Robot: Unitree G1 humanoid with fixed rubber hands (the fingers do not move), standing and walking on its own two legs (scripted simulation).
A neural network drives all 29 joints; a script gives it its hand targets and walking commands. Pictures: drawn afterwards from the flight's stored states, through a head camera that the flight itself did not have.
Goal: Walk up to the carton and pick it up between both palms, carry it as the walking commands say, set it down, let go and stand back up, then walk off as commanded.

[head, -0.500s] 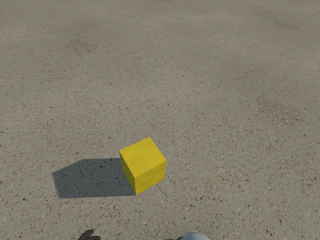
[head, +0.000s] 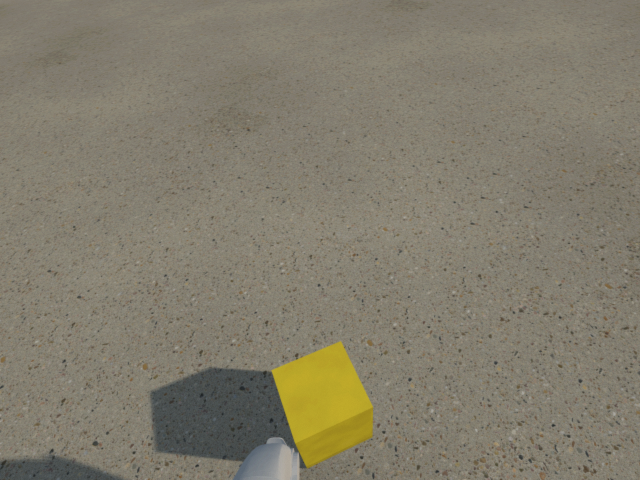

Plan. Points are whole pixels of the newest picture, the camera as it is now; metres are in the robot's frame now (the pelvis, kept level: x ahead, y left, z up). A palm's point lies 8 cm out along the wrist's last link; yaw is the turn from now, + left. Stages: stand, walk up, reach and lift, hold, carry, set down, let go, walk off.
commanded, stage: walk up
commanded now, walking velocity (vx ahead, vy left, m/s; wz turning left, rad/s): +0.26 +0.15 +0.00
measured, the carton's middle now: (323, 405) +0.45 +0.12 -0.66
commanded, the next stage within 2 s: none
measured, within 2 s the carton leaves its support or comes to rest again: neither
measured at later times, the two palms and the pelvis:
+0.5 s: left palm out of the picture +0.15 +0.29 -0.16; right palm out of the picture +0.15 -0.19 -0.16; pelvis +0.10 +0.04 -0.02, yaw -1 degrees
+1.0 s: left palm out of the picture +0.09 +0.20 -0.16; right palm out of the picture +0.09 -0.24 -0.16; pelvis +0.07 -0.02 -0.01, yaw +0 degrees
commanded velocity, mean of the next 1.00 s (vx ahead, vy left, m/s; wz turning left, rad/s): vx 0.02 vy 0.00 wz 0.00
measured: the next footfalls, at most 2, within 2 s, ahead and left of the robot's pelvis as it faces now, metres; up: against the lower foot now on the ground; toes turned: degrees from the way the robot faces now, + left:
left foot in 0.22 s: +0.21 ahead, +0.18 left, +0.00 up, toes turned +10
right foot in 0.62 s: +0.16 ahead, -0.10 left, +0.00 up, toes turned -6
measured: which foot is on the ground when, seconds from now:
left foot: up 0.00-0.20, down 0.22-0.62, up 0.64-0.94, down 0.96-1.00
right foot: down 0.00-0.22, up 0.24-0.60, down 0.62-1.00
